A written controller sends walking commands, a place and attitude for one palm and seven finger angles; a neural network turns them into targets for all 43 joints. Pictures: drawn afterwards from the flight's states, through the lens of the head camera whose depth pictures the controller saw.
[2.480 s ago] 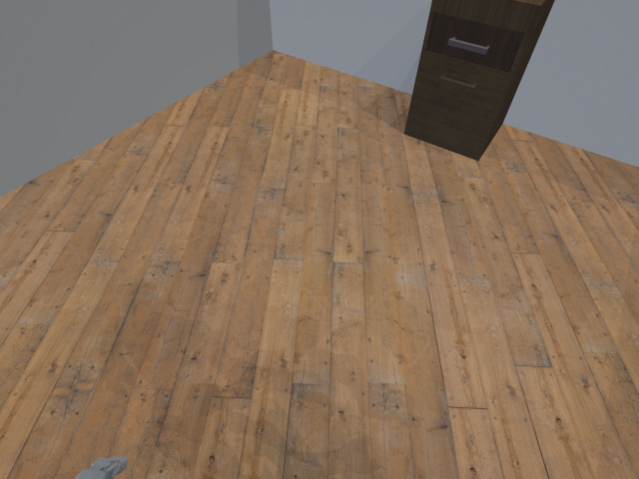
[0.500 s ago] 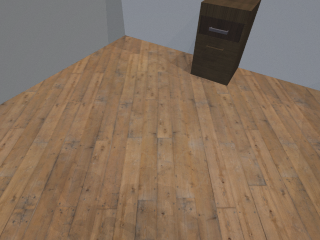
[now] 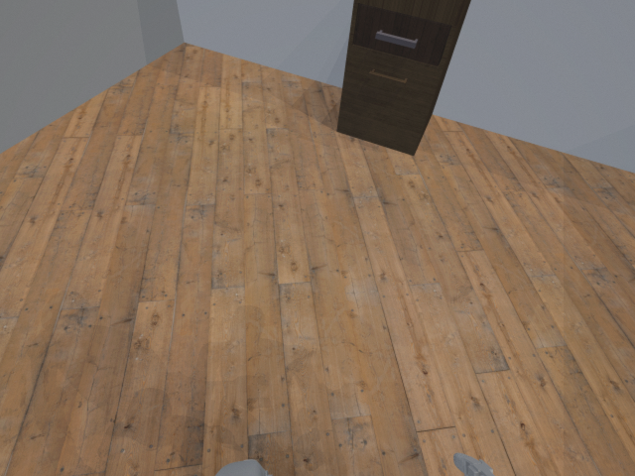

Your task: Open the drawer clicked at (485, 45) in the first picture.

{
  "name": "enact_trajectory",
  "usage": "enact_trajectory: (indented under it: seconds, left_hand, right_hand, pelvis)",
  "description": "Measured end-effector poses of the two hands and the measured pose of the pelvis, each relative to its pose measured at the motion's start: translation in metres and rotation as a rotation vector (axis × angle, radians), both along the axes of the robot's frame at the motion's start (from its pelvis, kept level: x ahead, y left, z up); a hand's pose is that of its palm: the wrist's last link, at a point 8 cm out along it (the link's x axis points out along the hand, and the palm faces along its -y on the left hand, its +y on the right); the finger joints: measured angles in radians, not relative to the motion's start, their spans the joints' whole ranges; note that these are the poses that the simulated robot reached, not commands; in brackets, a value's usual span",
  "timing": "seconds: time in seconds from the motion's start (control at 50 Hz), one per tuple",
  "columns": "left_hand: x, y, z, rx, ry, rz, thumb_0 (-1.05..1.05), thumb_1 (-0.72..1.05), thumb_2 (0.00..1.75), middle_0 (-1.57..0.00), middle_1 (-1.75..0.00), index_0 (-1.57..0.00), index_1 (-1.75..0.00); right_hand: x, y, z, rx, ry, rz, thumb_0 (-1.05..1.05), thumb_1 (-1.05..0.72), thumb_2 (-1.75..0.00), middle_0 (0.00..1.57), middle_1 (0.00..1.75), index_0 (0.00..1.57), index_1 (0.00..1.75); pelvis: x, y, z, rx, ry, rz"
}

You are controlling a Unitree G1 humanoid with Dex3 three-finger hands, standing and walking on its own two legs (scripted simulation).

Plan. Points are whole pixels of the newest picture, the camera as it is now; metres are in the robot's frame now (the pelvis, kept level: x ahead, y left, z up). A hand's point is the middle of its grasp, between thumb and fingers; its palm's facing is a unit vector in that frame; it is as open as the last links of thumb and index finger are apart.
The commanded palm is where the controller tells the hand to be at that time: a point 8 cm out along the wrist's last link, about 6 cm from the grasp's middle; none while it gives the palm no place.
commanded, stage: walk to a spot facing it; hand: left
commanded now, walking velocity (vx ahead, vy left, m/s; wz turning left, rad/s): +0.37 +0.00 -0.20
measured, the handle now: (397, 38) +1.77 -0.18 -0.19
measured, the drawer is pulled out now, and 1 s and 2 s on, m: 0.00 0.00 0.00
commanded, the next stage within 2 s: take the last steps up to it in 1.90 s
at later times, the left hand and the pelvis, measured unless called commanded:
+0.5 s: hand (262, 327) +0.36 +0.12 -0.14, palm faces -0.17 -0.97 -0.19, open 7.3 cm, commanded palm none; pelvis +0.20 -0.03 +0.01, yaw -7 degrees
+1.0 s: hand (235, 295) +0.43 +0.19 -0.16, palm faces -0.10 -0.98 -0.15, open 7.3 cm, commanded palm none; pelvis +0.42 +0.01 +0.02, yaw -9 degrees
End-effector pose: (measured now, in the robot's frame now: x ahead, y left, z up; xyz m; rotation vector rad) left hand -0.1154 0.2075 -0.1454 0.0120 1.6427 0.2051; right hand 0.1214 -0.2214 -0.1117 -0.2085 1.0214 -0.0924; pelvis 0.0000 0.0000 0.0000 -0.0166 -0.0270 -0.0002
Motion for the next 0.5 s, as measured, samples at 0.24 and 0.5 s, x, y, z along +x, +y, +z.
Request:
enact_trajectory:
  seconds: [0.24,0.5]
  left_hand:
    - [0.28,0.05,0.036,0.075,-0.445,-0.21,0.01,0.92,0.9,-0.19,-0.29,-0.2,-0.3]
    - [0.478,-0.032,0.031,0.028,-0.585,-0.383,0.01,0.91,0.9,-0.2,-0.29,-0.2,-0.3]
  right_hand:
    - [-0.059,0.001,0.002,-0.002,0.279,-0.226,-0.01,-0.94,-0.9,0.2,0.3,0.2,0.3]
    - [-0.079,0.017,-0.016,0.148,0.649,-0.384,0.01,-0.91,-0.9,0.2,0.3,0.2,0.3]
  pelvis:
    - [0.085,0.019,0.025,0.033,0.019,-0.072]
    - [0.202,-0.025,0.006,0.019,0.015,-0.123]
